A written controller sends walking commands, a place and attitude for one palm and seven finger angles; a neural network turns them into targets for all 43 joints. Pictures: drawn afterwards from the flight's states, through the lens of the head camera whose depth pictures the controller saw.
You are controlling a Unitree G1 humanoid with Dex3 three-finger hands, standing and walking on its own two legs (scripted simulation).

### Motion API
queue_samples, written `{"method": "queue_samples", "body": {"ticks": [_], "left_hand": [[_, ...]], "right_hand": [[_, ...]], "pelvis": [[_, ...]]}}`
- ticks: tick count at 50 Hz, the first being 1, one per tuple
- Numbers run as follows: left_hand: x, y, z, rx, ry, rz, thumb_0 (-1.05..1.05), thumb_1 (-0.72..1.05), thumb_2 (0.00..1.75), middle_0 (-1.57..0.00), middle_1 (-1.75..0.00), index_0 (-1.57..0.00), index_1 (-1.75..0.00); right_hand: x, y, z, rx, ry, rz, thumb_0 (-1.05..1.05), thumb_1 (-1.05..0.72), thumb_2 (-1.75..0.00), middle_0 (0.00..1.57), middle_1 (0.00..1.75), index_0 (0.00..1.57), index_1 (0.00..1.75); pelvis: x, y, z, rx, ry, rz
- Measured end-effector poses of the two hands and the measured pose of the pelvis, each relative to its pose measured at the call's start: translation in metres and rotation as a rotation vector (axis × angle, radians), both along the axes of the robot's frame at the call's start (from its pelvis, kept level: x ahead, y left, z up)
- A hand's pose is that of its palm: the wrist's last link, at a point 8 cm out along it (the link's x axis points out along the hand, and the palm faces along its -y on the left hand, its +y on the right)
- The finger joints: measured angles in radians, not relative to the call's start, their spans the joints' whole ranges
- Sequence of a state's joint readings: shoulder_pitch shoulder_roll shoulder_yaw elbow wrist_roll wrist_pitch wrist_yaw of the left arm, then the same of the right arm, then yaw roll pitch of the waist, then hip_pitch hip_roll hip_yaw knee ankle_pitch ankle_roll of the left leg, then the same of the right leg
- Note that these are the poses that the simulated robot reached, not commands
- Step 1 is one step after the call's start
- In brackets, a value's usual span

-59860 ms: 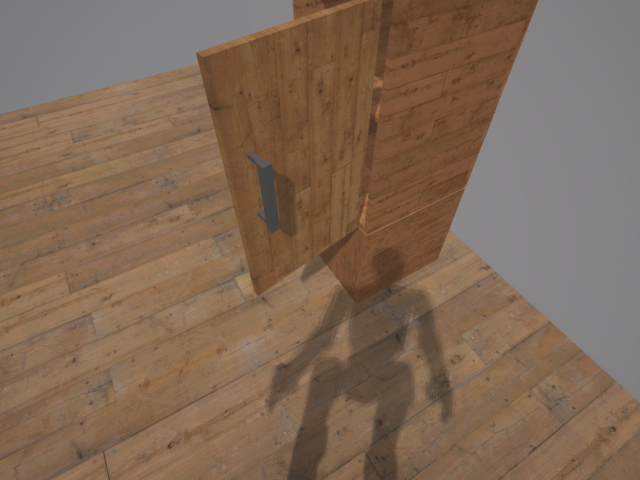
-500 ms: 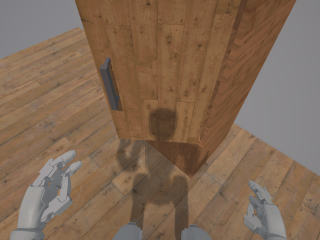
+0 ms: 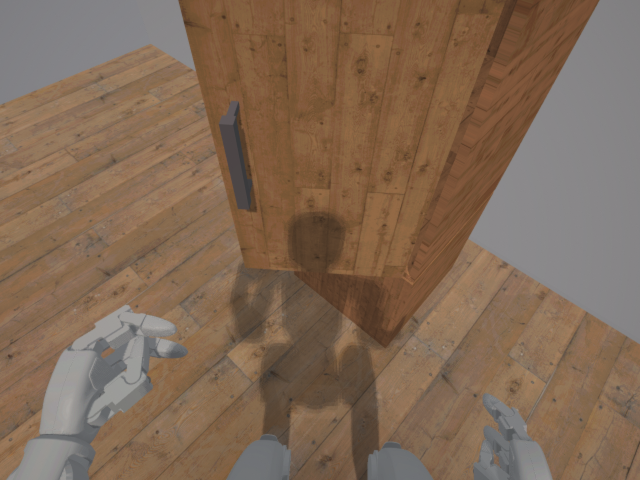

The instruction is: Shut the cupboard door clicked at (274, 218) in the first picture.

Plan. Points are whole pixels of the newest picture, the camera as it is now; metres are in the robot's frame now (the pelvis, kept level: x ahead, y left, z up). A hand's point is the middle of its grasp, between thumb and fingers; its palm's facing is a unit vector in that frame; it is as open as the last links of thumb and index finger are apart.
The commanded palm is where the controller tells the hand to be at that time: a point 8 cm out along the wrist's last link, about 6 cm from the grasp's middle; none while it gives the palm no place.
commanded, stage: raise the hand and make a fist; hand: left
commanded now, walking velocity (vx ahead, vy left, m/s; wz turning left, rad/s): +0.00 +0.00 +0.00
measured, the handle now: (239, 158) +0.53 +0.15 +0.08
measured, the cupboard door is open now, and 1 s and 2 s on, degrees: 38 38 38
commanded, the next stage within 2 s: bring the fist close to the handle in 1.10 s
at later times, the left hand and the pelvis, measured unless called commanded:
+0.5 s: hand (137, 356) +0.23 +0.21 +0.07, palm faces +0.00 -1.00 -0.04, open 3.1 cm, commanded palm +0.21 +0.26 +0.08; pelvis +0.02 +0.02 +0.01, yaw +1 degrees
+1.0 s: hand (163, 339) +0.25 +0.18 +0.09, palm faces -0.01 -1.00 -0.04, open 3.1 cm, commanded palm +0.22 +0.24 +0.09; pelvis +0.03 -0.01 +0.02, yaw +0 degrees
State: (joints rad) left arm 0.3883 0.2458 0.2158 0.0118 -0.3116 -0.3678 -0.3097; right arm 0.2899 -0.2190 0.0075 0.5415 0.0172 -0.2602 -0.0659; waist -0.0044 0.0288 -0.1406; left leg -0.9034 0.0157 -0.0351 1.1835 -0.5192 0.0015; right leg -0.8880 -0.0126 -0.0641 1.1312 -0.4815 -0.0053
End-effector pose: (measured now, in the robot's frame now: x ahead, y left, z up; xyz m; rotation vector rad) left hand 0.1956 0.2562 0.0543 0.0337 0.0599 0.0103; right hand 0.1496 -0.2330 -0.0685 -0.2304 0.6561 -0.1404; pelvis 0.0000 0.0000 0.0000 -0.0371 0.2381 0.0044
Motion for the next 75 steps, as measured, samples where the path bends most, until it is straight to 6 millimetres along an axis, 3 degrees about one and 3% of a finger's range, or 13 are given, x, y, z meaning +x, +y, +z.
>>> {"method": "queue_samples", "body": {"ticks": [7,16,22,29,43,63,67,75], "left_hand": [[0.001,0.006,0.001,-0.007,-0.016,-0.010,0.02,0.90,0.90,-0.91,-1.07,-0.91,-1.07],[0.009,0.008,0.014,-0.006,-0.030,-0.010,0.02,0.90,0.90,-1.07,-1.25,-1.07,-1.25],[0.014,0.008,0.020,-0.003,-0.023,-0.011,0.02,0.90,0.90,-1.18,-1.37,-1.18,-1.37],[0.022,0.004,0.029,0.007,-0.027,-0.015,0.02,0.90,0.90,-1.26,-1.46,-1.26,-1.46],[0.034,-0.012,0.036,0.004,-0.027,-0.021,0.02,0.90,0.90,-1.30,-1.50,-1.30,-1.50],[0.033,-0.027,0.036,0.017,-0.035,-0.016,0.02,0.90,0.90,-1.30,-1.50,-1.30,-1.50],[0.044,-0.029,0.035,0.016,-0.056,-0.022,0.02,0.90,0.90,-1.30,-1.50,-1.30,-1.50],[0.086,-0.041,0.034,-0.003,-0.064,-0.055,0.02,0.90,0.90,-1.30,-1.50,-1.30,-1.50]], "right_hand": [[0.013,0.004,0.010,-0.040,-0.008,0.026,0.02,-0.90,-0.90,0.20,0.30,0.21,0.30],[0.044,0.026,0.027,-0.020,-0.068,0.072,0.02,-0.90,-0.90,0.20,0.30,0.21,0.30],[0.053,0.035,0.031,0.001,-0.073,0.097,0.02,-0.90,-0.90,0.20,0.30,0.21,0.30],[0.049,0.031,0.030,0.009,-0.045,0.090,0.02,-0.90,-0.90,0.21,0.30,0.21,0.30],[0.032,0.000,0.028,-0.003,0.002,0.027,0.02,-0.90,-0.90,0.20,0.30,0.21,0.30],[0.042,-0.009,0.024,0.019,-0.020,0.035,0.02,-0.91,-0.90,0.20,0.30,0.21,0.30],[0.043,-0.009,0.021,0.015,-0.018,0.044,0.02,-0.90,-0.90,0.20,0.30,0.21,0.30],[0.036,-0.009,0.017,0.017,0.017,0.024,0.02,-0.91,-0.90,0.20,0.30,0.21,0.30]], "pelvis": [[0.006,0.011,0.002,-0.011,-0.002,0.006],[0.013,0.018,0.008,-0.021,-0.012,0.011],[0.017,0.017,0.012,-0.022,-0.019,0.014],[0.022,0.014,0.016,-0.020,-0.027,0.016],[0.026,0.001,0.022,-0.001,-0.034,0.008],[0.028,-0.012,0.021,0.012,-0.031,0.009],[0.026,-0.012,0.019,0.010,-0.026,0.013],[0.025,-0.010,0.020,0.013,-0.021,0.008]]}}
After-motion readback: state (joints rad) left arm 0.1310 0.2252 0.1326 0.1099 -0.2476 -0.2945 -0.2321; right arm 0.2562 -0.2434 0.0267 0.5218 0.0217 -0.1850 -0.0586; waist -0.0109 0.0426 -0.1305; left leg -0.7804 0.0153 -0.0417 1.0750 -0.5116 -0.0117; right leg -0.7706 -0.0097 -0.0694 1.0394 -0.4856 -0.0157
